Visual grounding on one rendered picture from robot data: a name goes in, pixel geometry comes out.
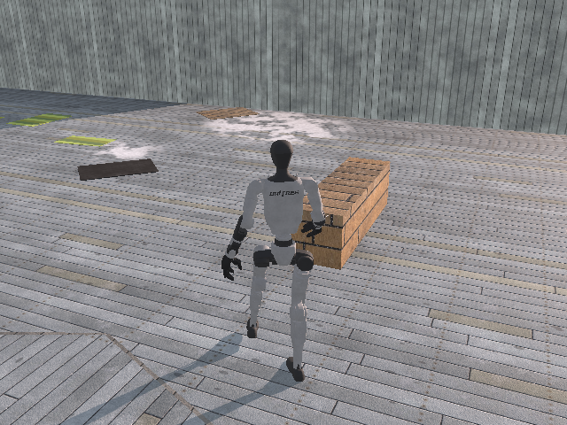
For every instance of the left robot forearm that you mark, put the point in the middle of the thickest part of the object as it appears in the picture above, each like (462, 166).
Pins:
(236, 240)

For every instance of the right robot forearm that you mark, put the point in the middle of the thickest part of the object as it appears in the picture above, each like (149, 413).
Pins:
(318, 225)

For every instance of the robot head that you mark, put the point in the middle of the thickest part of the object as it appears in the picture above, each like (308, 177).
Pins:
(281, 152)

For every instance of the robot right foot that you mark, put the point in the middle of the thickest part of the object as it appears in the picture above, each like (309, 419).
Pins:
(298, 374)

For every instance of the right robot hand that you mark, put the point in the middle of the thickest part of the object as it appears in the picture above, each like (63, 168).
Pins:
(310, 226)

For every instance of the left robot hand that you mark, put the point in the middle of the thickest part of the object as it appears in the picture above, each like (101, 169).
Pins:
(225, 265)

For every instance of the robot right upper arm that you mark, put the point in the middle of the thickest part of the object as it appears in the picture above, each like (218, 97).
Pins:
(314, 197)

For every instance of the robot left upper arm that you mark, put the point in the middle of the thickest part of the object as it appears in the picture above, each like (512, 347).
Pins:
(254, 189)

